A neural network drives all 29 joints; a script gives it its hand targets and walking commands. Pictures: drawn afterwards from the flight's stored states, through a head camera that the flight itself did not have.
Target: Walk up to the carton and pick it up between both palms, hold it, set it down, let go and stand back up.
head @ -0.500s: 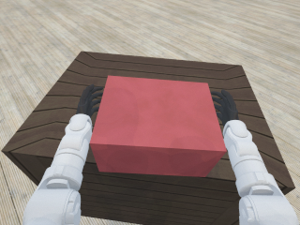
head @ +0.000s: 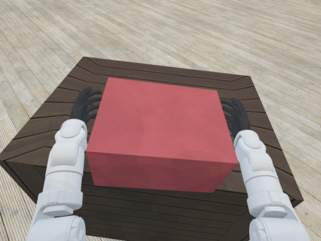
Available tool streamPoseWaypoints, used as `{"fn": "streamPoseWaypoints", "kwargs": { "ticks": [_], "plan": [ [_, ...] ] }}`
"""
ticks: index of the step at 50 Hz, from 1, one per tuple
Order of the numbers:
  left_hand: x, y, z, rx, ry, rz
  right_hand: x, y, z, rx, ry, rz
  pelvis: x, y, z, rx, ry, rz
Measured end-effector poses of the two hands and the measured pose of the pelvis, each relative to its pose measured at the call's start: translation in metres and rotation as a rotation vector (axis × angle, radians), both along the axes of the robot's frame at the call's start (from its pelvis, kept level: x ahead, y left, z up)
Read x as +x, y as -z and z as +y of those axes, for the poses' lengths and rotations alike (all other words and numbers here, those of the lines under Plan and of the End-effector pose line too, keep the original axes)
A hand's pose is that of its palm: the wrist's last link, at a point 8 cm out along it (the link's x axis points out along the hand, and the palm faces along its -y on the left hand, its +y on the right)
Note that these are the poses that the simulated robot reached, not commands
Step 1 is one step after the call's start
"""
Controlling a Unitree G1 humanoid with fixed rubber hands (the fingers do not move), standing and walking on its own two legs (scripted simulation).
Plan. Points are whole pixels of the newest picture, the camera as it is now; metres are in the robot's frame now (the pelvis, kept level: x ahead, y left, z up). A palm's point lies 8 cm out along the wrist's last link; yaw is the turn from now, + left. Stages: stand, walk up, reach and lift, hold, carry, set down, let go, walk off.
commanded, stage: reach and lift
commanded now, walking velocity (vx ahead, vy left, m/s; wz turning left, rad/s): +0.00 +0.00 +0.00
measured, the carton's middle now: (159, 134) +0.37 +0.00 +0.09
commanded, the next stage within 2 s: hold in 1.20 s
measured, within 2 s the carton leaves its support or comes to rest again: neither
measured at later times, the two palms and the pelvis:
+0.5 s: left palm (72, 119) +0.35 +0.20 +0.16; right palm (243, 124) +0.35 -0.20 +0.16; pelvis +0.00 +0.01 +0.00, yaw +0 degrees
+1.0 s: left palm (74, 116) +0.35 +0.20 +0.16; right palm (247, 120) +0.35 -0.20 +0.17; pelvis +0.00 +0.00 +0.00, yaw -1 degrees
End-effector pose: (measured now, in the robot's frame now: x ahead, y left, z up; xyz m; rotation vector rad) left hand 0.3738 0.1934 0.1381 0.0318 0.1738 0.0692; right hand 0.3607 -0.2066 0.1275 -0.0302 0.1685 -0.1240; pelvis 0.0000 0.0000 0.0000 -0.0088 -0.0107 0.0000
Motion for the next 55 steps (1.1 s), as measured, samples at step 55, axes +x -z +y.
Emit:
{"fn": "streamPoseWaypoints", "kwargs": {
  "ticks": [55],
  "plan": [
    [-0.019, -0.032, 0.003, -0.027, -0.018, -0.018, -0.010, -0.043, 0.003, 0.032, -0.002, -0.022, -0.001, 0.000, 0.004, -0.002, 0.013, -0.040]
  ]
}}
